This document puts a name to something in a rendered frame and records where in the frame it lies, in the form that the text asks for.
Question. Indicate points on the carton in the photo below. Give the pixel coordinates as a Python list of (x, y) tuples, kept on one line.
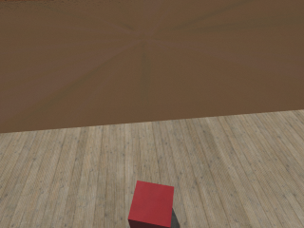
[(151, 206)]

